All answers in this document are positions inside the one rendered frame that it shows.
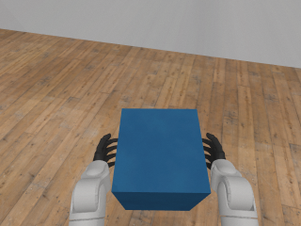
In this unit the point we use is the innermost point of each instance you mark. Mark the robot left hand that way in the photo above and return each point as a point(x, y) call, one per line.
point(102, 150)

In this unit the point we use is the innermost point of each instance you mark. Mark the carton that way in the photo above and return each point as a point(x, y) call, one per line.
point(160, 162)

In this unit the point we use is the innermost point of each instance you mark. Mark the robot right hand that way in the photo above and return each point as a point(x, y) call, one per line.
point(215, 152)

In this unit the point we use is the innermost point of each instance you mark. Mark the robot left forearm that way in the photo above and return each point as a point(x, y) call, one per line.
point(88, 199)

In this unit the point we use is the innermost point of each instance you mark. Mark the robot right forearm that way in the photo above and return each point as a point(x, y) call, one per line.
point(236, 202)

